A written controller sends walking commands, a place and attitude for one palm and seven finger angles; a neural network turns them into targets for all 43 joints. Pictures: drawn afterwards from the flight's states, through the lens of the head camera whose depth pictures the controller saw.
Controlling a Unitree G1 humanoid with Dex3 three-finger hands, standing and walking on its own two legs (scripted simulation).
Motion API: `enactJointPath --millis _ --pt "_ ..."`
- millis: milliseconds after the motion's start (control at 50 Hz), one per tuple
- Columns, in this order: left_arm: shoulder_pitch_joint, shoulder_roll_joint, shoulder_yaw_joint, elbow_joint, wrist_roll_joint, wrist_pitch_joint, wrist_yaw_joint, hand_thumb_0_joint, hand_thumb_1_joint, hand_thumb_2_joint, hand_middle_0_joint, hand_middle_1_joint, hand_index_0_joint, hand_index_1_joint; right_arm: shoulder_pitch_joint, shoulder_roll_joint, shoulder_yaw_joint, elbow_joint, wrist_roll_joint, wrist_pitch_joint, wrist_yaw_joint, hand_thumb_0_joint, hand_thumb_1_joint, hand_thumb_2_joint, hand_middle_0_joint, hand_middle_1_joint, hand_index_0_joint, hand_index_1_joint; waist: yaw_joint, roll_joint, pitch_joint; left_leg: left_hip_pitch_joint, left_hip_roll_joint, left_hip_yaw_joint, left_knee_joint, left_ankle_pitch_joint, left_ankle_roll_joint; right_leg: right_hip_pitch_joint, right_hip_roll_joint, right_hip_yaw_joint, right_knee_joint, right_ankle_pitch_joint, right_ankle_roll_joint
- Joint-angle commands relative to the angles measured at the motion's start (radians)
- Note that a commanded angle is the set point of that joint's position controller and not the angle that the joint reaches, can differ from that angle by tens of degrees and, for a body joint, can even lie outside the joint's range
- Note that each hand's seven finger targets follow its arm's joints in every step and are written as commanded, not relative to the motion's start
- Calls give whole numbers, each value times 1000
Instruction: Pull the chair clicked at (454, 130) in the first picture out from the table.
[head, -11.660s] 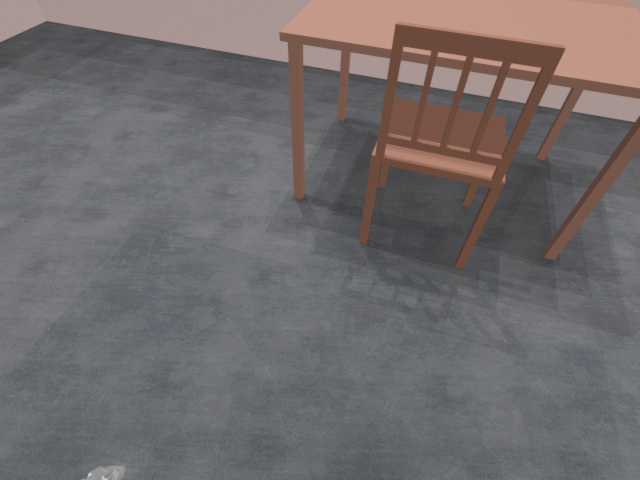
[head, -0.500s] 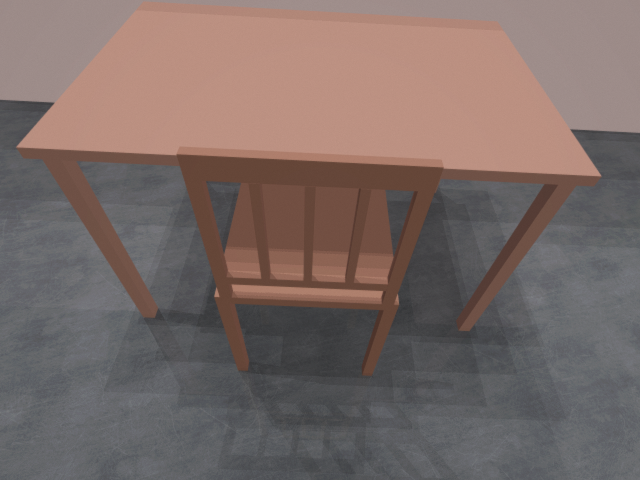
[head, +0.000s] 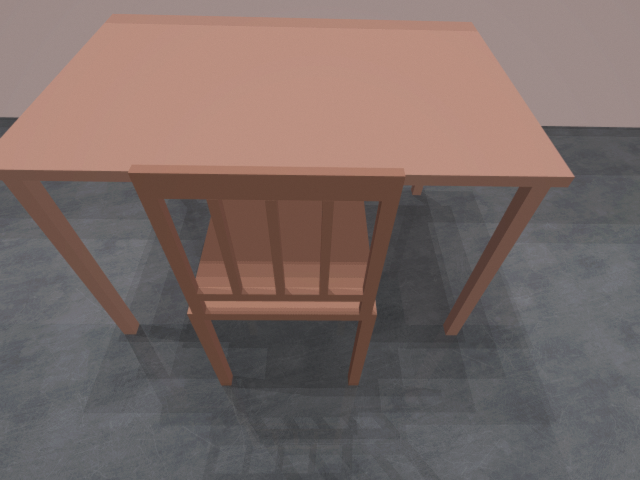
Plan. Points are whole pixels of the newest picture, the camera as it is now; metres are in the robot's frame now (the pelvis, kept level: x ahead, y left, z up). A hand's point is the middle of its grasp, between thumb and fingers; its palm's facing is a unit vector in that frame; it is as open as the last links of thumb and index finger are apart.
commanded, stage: shuffle to correct the standing spot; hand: left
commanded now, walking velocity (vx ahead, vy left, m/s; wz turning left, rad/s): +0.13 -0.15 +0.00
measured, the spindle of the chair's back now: (276, 250) +0.52 +0.11 -0.09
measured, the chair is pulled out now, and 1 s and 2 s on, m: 0.00 0.00 0.00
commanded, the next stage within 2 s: come to a stop and stand still in 0.28 s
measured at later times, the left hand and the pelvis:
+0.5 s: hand out of the picture +0.06 +0.09 -0.17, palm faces +0.11 -0.97 -0.20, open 7.3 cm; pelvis +0.08 -0.08 +0.00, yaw +4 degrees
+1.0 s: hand out of the picture +0.09 +0.08 -0.16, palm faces +0.11 -0.95 -0.30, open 7.4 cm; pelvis +0.10 -0.12 +0.00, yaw +5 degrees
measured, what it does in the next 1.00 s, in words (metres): steps to the right: right foot, then left foot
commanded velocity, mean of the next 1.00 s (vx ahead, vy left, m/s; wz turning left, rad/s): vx -0.01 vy -0.01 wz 0.05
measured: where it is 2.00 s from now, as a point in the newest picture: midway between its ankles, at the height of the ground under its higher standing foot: outside the picture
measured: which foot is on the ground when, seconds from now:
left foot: down 0.00-0.28, up 0.30-0.54, down 0.56-1.00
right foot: down 0.00-0.10, up 0.12-0.26, down 0.28-0.62, up 0.64-0.78, down 0.80-1.00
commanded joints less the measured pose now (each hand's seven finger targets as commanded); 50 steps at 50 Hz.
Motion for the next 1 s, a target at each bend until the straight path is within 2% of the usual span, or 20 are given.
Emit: enactJointPath --millis 0,40,80,120,220,260,320,380,500,540,560,580,600,620,740,760,780,800,900,980 --pt "54 75 12 -21 2 -11 2 0 900 900 -200 -300 -200 -300 66 -57 -1 -23 -3 -39 -11 0 -900 -900 200 300 200 300 -24 -68 67 65 66 -56 39 1 4 -92 -143 139 -71 178 -97" --pt "38 64 9 -27 2 -5 -5 0 900 900 -200 -300 -200 -300 97 -93 -7 -9 -5 -39 -17 0 -900 -900 200 300 200 300 -34 94 97 139 154 -189 -78 -16 46 -193 -71 63 56 112 -54" --pt "1 66 11 -44 7 -8 -9 0 900 900 -200 -300 -200 -300 185 -156 -27 6 -11 -38 -25 0 -900 -900 200 300 200 300 -52 211 73 257 326 -455 -220 35 151 -342 -27 -22 297 -91 -5" --pt "-96 77 20 -87 10 -5 -12 0 900 900 -200 -300 -200 -300 188 -167 -32 -10 -13 -39 -27 0 -900 -900 200 300 200 300 -54 112 107 197 384 -502 -259 71 208 -404 -82 50 443 -181 -3" --pt "42 75 36 -51 7 -9 -25 0 900 900 -200 -300 -200 -300 13 -164 -36 -67 -14 -27 -16 0 -900 -900 200 300 200 300 63 -4 -13 -98 185 -223 -83 -162 56 62 -51 -23 9 40 15" --pt "92 193 52 -38 9 -2 -2 0 900 900 -200 -300 -200 -300 -25 -65 -20 -109 -9 -10 -4 0 -900 -900 200 300 200 300 90 -351 111 -363 -14 7 360 -360 -27 65 -352 398 -332 -309 -123" --pt "-34 109 31 -75 5 -21 17 0 900 900 -200 -300 -200 -300 -25 -76 -28 -99 -18 -3 4 0 -900 -900 200 300 200 300 8 -92 127 -354 63 -78 619 -254 -22 9 -317 281 -234 125 -191" --pt "-21 111 21 -67 11 -37 21 0 900 900 -200 -300 -200 -300 -27 -37 -12 -105 -13 -9 10 0 -900 -900 200 300 200 300 15 -91 56 -274 44 -30 467 -256 -38 124 -269 118 -101 676 -203" --pt "-58 159 13 -55 -14 -43 29 0 900 900 -200 -300 -200 -300 11 -56 24 -78 6 -6 -6 0 -900 -900 200 300 200 300 -15 -112 -24 76 -25 -8 -5 44 -45 140 -218 67 62 1107 -34" --pt "-57 164 23 -82 -18 -28 34 0 900 900 -200 -300 -200 -300 41 -133 2 -90 3 -3 -12 0 -900 -900 200 300 200 300 -25 -51 -27 281 91 -90 12 579 16 -49 -174 34 179 920 41" --pt "-51 131 21 -97 -13 -19 43 0 900 900 -200 -300 -200 -300 69 -166 -13 -96 0 7 -13 0 -900 -900 200 300 200 300 -38 49 -17 360 193 -174 34 786 84 -171 -123 16 250 612 63" --pt "-63 123 14 -113 -13 -12 46 0 900 900 -200 -300 -200 -300 79 -182 -14 -99 6 5 -13 0 -900 -900 200 300 200 300 -34 222 -47 328 297 -296 -48 959 169 -181 -64 -6 388 -11 64" --pt "-89 128 19 -116 -13 2 45 0 900 900 -200 -300 -200 -300 12 -170 -7 -114 10 7 -15 0 -900 -900 200 300 200 300 -10 229 -22 218 313 -315 -112 932 200 -156 -42 45 471 -294 48" --pt "-89 136 20 -118 -18 16 43 0 900 900 -200 -300 -200 -300 -65 -171 -6 -147 5 6 -14 0 -900 -900 200 300 200 300 17 195 14 148 311 -291 -129 804 200 -142 -63 79 485 -296 38" --pt "-10 110 21 -102 6 15 33 0 900 900 -200 -300 -200 -300 -146 -181 -23 -197 1 32 7 0 -900 -900 200 300 200 300 60 26 -34 67 194 -208 -43 282 93 -28 -74 20 99 31 42" --pt "-17 144 22 -110 11 8 35 0 900 900 -200 -300 -200 -300 -147 -153 -22 -207 6 38 12 0 -900 -900 200 300 200 300 52 -86 15 16 106 -182 27 56 26 -57 -133 150 -68 123 13" --pt "-75 211 26 -131 15 1 30 0 900 900 -200 -300 -200 -300 -121 -118 -24 -215 12 50 18 0 -900 -900 200 300 200 300 13 -225 52 -4 -6 -100 115 -163 -45 -140 -302 341 -182 95 -74" --pt "-147 264 33 -162 15 2 25 0 900 900 -200 -300 -200 -300 -109 -119 -32 -206 1 61 21 0 -900 -900 200 300 200 300 0 -215 64 41 -31 -91 248 -237 -68 -244 -387 405 -221 60 -150" --pt "-139 250 34 -162 14 -15 28 0 900 900 -200 -300 -200 -300 -116 -106 -14 -180 10 36 18 0 -900 -900 200 300 200 300 23 -180 -14 -62 -23 -88 256 -303 -75 74 -288 240 -2 844 -179" --pt "-140 255 30 -139 -4 -15 33 0 900 900 -200 -300 -200 -300 -54 -100 5 -134 13 18 9 0 -900 -900 200 300 200 300 -1 -140 -71 175 -14 -68 -158 48 -68 87 -220 180 90 829 -72"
